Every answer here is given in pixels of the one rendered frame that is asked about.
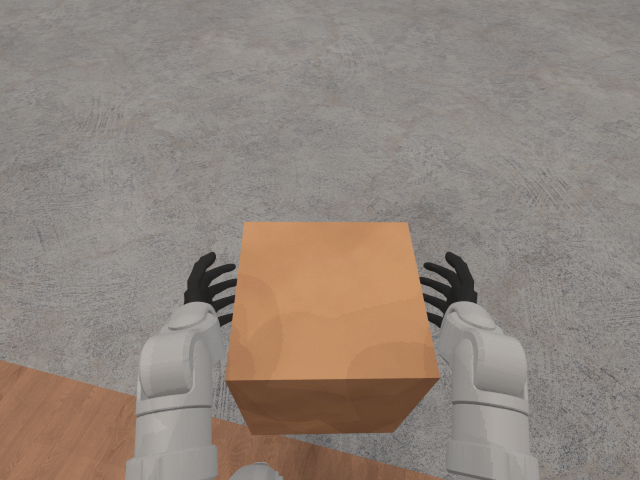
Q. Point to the right robot forearm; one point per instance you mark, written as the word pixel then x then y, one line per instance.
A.
pixel 490 428

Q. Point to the carton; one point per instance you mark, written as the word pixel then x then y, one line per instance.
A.
pixel 330 333

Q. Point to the left robot hand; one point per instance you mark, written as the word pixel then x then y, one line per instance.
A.
pixel 199 280

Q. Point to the left robot forearm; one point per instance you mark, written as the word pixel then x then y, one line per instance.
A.
pixel 173 438

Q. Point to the right robot hand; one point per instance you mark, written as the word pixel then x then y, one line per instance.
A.
pixel 462 286

